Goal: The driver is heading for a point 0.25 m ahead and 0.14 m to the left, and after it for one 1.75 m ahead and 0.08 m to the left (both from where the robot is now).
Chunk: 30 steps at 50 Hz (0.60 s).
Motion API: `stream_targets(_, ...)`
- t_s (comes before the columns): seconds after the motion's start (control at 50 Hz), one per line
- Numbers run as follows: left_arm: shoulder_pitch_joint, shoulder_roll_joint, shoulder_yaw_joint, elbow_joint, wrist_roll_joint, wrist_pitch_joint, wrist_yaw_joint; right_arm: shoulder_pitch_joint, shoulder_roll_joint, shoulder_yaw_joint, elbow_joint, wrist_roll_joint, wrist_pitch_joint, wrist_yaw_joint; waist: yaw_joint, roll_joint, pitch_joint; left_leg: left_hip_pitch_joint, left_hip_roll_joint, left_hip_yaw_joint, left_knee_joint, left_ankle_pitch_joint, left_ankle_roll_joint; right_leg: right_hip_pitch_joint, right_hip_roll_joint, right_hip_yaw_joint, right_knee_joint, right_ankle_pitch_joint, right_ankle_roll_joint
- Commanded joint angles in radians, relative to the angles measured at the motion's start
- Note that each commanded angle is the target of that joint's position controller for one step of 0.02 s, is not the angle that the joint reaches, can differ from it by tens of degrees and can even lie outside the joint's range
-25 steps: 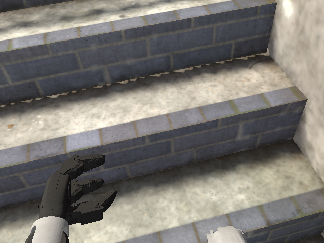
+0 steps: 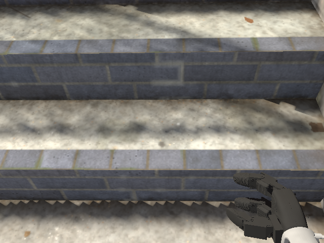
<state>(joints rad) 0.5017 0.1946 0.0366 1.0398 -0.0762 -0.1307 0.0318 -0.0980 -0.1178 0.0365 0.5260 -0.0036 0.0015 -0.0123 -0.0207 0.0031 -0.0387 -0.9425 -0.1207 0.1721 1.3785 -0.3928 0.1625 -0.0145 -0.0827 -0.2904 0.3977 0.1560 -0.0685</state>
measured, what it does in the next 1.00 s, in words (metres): climbs: right foot 0.19 m higher, then left foot 0.19 m higher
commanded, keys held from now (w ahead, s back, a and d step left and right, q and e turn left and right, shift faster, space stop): w+q+shift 0.26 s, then w+shift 0.06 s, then w+e+shift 0.68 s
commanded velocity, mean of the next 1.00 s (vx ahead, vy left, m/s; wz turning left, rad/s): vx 1.00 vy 0.00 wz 0.00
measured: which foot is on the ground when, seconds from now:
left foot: down 0.00-0.32, up 0.34-0.66, down 0.68-1.00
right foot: down 0.00-0.00, up 0.02-0.32, down 0.34-0.70, up 0.72-1.00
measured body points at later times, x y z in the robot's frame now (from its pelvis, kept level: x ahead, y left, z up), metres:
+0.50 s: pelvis +0.38 -0.02 +0.29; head +0.39 -0.02 +0.74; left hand +0.35 +0.26 +0.17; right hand +0.68 -0.15 +0.24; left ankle +0.31 +0.10 -0.12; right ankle +0.35 -0.13 -0.41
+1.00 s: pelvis +0.76 +0.05 +0.53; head +0.77 +0.03 +0.98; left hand +1.07 +0.23 +0.58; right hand +0.71 -0.22 +0.38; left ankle +0.63 +0.17 -0.21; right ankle +0.89 -0.06 +0.06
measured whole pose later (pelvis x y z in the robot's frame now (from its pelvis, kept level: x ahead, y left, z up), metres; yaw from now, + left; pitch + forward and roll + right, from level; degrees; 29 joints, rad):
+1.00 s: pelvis +0.76 +0.05 +0.53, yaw -1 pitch +4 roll +0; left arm -0.19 0.13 -0.01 0.42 0.00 -0.01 0.02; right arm 0.45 -0.26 -0.04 1.10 0.01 -0.12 -0.02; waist 0.06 0.04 -0.06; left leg 0.04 0.11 0.30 0.19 -0.19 0.01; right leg -1.29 0.04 -0.03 1.84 -0.34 -0.18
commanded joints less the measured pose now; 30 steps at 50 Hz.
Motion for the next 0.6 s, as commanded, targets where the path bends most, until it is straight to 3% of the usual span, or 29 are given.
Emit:
stream_targets(0.02, -0.390, 0.216, 0.069, -0.347, 0.054, -0.036, -0.048, 0.379, -0.260, -0.150, 0.113, 0.040, -0.006, 0.022, -0.205, 0.100, -0.239, 0.797, -0.079, -0.366, -0.719, 0.006, 0.085, -0.387, 0.019, 0.180, 1.035, 0.221, -0.061)
stream_targets(0.04, -0.310, 0.081, 0.028, -0.479, 0.139, -0.040, -0.082, 0.196, -0.307, -0.153, 0.073, 0.017, -0.005, 0.009, -0.032, 0.256, -0.210, 0.866, 0.104, -0.893, -0.846, 0.389, 0.263, -0.825, 0.195, 0.341, 1.646, -0.233, 0.035)
stream_targets(0.06, -0.371, 0.000, -0.006, -0.568, 0.177, -0.041, -0.080, 0.195, -0.246, -0.133, 0.069, -0.001, 0.003, -0.012, -0.002, 0.087, -0.254, 0.844, 0.171, -1.131, -1.011, -0.026, 0.290, -0.988, 0.189, 0.430, 1.914, -0.287, 0.027)
stream_targets(0.08, -0.440, -0.042, -0.031, -0.614, 0.173, -0.038, -0.068, 0.317, -0.215, -0.123, 0.136, -0.028, -0.019, -0.023, -0.020, -0.006, -0.073, 0.772, 0.200, -1.149, -1.091, -0.150, 0.258, -1.164, 0.179, 0.412, 2.066, -0.350, 0.023)
stream_targets(0.1, -0.515, -0.130, -0.078, -0.668, 0.193, -0.025, -0.044, 0.427, -0.235, -0.127, 0.225, -0.038, -0.052, -0.006, -0.004, -0.061, 0.053, 0.756, 0.166, -1.014, -1.045, 0.027, 0.205, -1.325, 0.137, 0.405, 2.161, -0.455, -0.003)
stream_targets(0.12, -0.501, -0.138, -0.095, -0.667, 0.194, -0.019, -0.024, 0.453, -0.215, -0.125, 0.258, -0.041, -0.079, 0.008, 0.018, -0.089, 0.122, 0.739, 0.150, -0.872, -1.005, 0.191, 0.161, -1.399, 0.119, 0.391, 2.158, -0.494, -0.020)
stream_targets(0.14, -0.474, -0.097, -0.092, -0.648, 0.170, -0.007, -0.016, 0.426, -0.189, -0.114, 0.269, -0.034, -0.092, 0.015, 0.047, -0.110, 0.162, 0.625, 0.123, -0.721, -1.024, 0.291, 0.111, -1.328, 0.100, 0.342, 2.022, -0.516, -0.013)
stream_targets(0.16, -0.549, -0.096, -0.092, -0.681, 0.154, 0.005, -0.001, 0.436, -0.172, -0.108, 0.306, -0.044, -0.098, 0.023, 0.036, -0.041, 0.168, 0.560, 0.121, -0.668, -1.063, 0.313, 0.121, -1.338, 0.113, 0.309, 2.140, -0.643, -0.010)
stream_targets(0.2, -0.781, -0.129, -0.118, -0.800, 0.172, 0.017, 0.015, 0.491, -0.182, -0.101, 0.360, -0.041, -0.122, 0.023, 0.023, -0.026, 0.227, 0.450, 0.112, -0.605, -1.152, 0.349, 0.079, -1.364, 0.047, 0.307, 1.907, -0.819, -0.021)
stream_targets(0.22, -0.832, -0.120, -0.128, -0.846, 0.175, 0.017, 0.021, 0.482, -0.208, -0.111, 0.368, -0.020, -0.126, 0.019, 0.039, -0.039, 0.227, 0.322, 0.089, -0.552, -1.264, 0.409, 0.074, -1.171, 0.028, 0.274, 1.567, -0.834, -0.027)
stream_targets(0.24, -0.800, -0.071, -0.125, -0.840, 0.160, 0.038, 0.020, 0.437, -0.241, -0.123, 0.335, 0.003, -0.110, 0.000, 0.051, -0.075, 0.128, 0.152, 0.077, -0.503, -1.408, 0.576, 0.108, -0.744, 0.035, 0.183, 1.223, -0.721, -0.007)
stream_targets(0.26, -0.629, -0.037, -0.099, -0.739, 0.114, 0.043, 0.022, 0.370, -0.239, -0.126, 0.302, 0.049, -0.105, -0.017, 0.129, -0.060, -0.055, 0.040, 0.051, -0.421, -1.306, 1.208, 0.130, -0.243, 0.115, 0.104, 1.054, -0.620, 0.000)
stream_targets(0.28, -0.482, 0.005, -0.062, -0.700, 0.087, 0.044, 0.049, 0.350, -0.313, -0.152, 0.271, 0.052, -0.129, -0.010, 0.188, 0.029, -0.238, 0.158, 0.125, -0.478, -1.138, 1.780, 0.126, -0.019, 0.128, 0.138, 1.031, -0.541, 0.006)
stream_targets(0.3, -0.280, 0.061, -0.030, -0.660, 0.086, 0.062, 0.074, 0.273, -0.439, -0.209, 0.232, 0.044, -0.159, 0.000, 0.305, 0.109, -0.391, 0.388, 0.195, -0.507, -0.902, 2.139, 0.089, 0.017, 0.113, 0.250, 0.874, -0.559, -0.008)
stream_targets(0.32, -0.062, 0.140, 0.006, -0.568, 0.112, 0.042, 0.067, 0.196, -0.424, -0.224, 0.194, 0.050, -0.177, 0.015, 0.404, -0.073, -0.529, 0.471, 0.118, -0.459, -0.457, 2.023, -0.010, 0.153, 0.050, 0.371, 0.568, -0.573, -0.038)
stream_targets(0.34, -0.113, 0.181, 0.028, -0.465, 0.088, 0.035, 0.045, 0.124, -0.285, -0.188, 0.164, -0.025, -0.199, 0.033, 0.358, -0.340, -0.435, 0.453, -0.031, -0.328, -0.022, 0.911, -0.055, 0.077, 0.036, 0.465, 0.317, -0.423, -0.087)
stream_targets(0.36, -0.180, 0.172, 0.032, -0.438, 0.090, 0.040, 0.027, 0.295, -0.104, -0.146, 0.137, -0.062, -0.210, 0.053, 0.160, -0.403, -0.354, 0.151, -0.112, -0.428, 0.407, 0.271, -0.107, 0.131, -0.170, 0.817, 0.274, 0.383, -0.210)
stream_targets(0.38, -0.247, 0.151, 0.042, -0.443, 0.098, 0.049, 0.018, 0.328, -0.109, -0.140, 0.099, -0.064, -0.184, 0.062, 0.113, -0.211, -0.401, 0.008, -0.104, -0.424, 0.671, 0.211, -0.077, 0.160, -0.218, 1.048, 0.180, 0.014, -0.270)
stream_targets(0.4, -0.284, 0.066, 0.026, -0.380, 0.097, 0.031, 0.013, 0.243, -0.066, -0.111, 0.049, -0.068, -0.162, 0.050, 0.068, -0.066, -0.208, -0.187, -0.080, -0.394, 0.827, 0.190, -0.052, 0.100, -0.196, 1.025, 0.124, -0.229, -0.279)
stream_targets(0.42, -0.247, 0.013, 0.018, -0.294, 0.099, 0.015, 0.006, 0.162, -0.002, -0.075, -0.002, -0.092, -0.140, 0.046, 0.048, 0.015, -0.057, -0.314, -0.055, -0.415, 0.866, 0.104, -0.019, 0.022, -0.160, 0.919, 0.103, -0.385, -0.236)
stream_targets(0.44, -0.188, -0.014, 0.019, -0.214, 0.104, 0.003, -0.005, 0.107, 0.038, -0.050, -0.016, -0.097, -0.123, 0.039, 0.043, 0.026, 0.027, -0.403, -0.062, -0.425, 0.952, 0.016, -0.002, -0.017, -0.123, 0.781, 0.086, -0.366, -0.200)
stream_targets(0.46, -0.146, -0.040, 0.014, -0.174, 0.098, -0.014, -0.016, 0.137, 0.067, -0.031, -0.026, -0.091, -0.103, 0.031, 0.014, 0.005, 0.077, -0.453, -0.037, -0.399, 0.962, -0.049, 0.012, -0.036, -0.098, 0.656, 0.045, -0.293, -0.163)
stream_targets(0.48, -0.147, -0.079, 0.001, -0.139, 0.090, -0.024, -0.020, 0.083, 0.058, -0.021, -0.048, -0.080, -0.092, 0.021, -0.012, 0.002, 0.143, -0.460, 0.002, -0.357, 0.913, -0.100, 0.014, -0.128, -0.081, 0.563, -0.019, -0.208, -0.129)
stream_targets(0.5, -0.186, -0.065, -0.006, -0.131, 0.078, -0.028, -0.027, 0.014, 0.039, -0.009, -0.101, -0.077, -0.079, 0.020, -0.050, 0.002, 0.199, -0.417, 0.069, -0.249, 0.724, -0.153, -0.004, -0.250, -0.051, 0.490, -0.119, -0.202, -0.102)
stream_targets(0.52, -0.119, -0.061, -0.005, -0.092, 0.088, -0.032, -0.028, -0.125, 0.060, 0.001, -0.155, -0.082, -0.066, 0.012, -0.012, -0.072, 0.205, -0.423, 0.069, -0.113, 0.849, -0.233, -0.021, -0.322, -0.055, 0.489, -0.223, -0.068, -0.148)
stream_targets(0.54, -0.072, -0.027, -0.003, -0.075, 0.087, -0.039, -0.017, -0.198, 0.063, 0.013, -0.224, -0.076, -0.061, 0.012, -0.009, -0.070, 0.222, -0.437, 0.128, -0.113, 0.784, -0.255, -0.028, -0.317, -0.078, 0.501, -0.296, -0.052, -0.155)
stream_targets(0.56, -0.007, -0.012, 0.001, -0.038, 0.076, -0.040, -0.016, -0.257, 0.071, 0.022, -0.249, -0.062, -0.065, 0.011, 0.016, -0.091, 0.225, -0.508, 0.147, -0.094, 0.796, -0.324, -0.026, -0.262, -0.100, 0.504, -0.343, -0.029, -0.165)
stream_targets(0.58, 0.039, -0.002, 0.004, -0.005, 0.048, -0.028, -0.013, -0.290, 0.065, 0.039, -0.295, -0.053, -0.071, 0.013, 0.011, -0.030, 0.222, -0.361, 0.199, -0.097, 0.483, -0.336, -0.002, -0.311, -0.054, 0.441, -0.422, -0.071, -0.138)
stream_targets(0.6, 0.020, 0.041, 0.013, -0.027, 0.062, -0.014, -0.004, -0.256, 0.036, 0.037, -0.271, -0.043, -0.074, 0.020, 0.015, 0.054, 0.125, -0.026, 0.154, 0.019, 0.215, -0.193, -0.029, -0.424, -0.002, 0.387, -0.493, 0.155, -0.164)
